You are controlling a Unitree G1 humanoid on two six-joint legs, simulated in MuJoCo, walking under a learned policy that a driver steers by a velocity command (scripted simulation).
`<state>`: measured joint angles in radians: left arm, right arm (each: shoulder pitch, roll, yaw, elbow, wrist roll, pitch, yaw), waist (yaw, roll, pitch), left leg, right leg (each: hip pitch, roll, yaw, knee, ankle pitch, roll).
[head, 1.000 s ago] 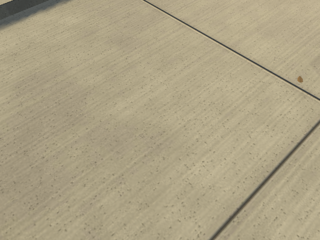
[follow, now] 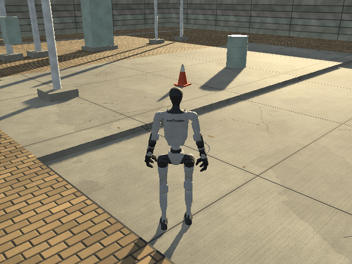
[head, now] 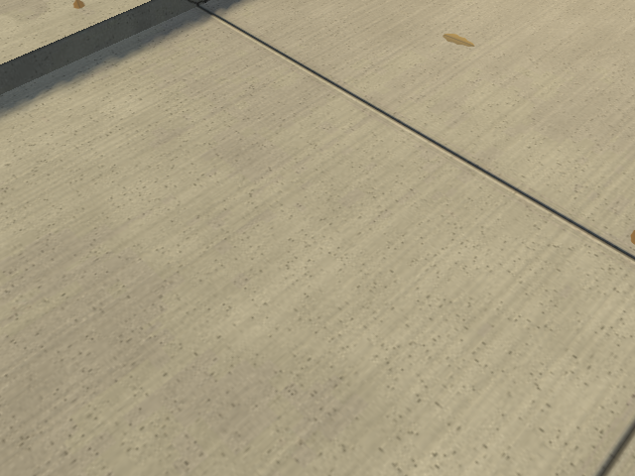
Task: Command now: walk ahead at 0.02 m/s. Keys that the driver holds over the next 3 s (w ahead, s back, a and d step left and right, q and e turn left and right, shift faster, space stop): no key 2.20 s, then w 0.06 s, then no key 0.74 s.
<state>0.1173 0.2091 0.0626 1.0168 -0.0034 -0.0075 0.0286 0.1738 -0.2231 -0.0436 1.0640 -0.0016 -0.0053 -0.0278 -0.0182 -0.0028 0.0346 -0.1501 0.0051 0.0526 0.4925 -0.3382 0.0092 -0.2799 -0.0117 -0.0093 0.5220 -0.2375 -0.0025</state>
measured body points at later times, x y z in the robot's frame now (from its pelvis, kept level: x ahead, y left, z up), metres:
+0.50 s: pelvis -0.01 +0.00 +0.00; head +0.00 +0.00 +0.45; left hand +0.07 +0.25 -0.15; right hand +0.01 -0.25 -0.15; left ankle -0.05 +0.11 -0.74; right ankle +0.02 -0.12 -0.74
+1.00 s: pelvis -0.01 +0.00 +0.00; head +0.00 +0.00 +0.45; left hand +0.04 +0.25 -0.15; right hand -0.02 -0.24 -0.16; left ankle -0.05 +0.11 -0.74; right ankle +0.02 -0.12 -0.74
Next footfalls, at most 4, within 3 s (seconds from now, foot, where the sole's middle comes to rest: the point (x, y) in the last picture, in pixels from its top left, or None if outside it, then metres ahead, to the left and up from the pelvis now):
none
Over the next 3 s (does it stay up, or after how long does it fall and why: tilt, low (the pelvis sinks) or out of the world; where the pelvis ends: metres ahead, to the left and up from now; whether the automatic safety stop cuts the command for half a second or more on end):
stays up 0.01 -0.02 0.00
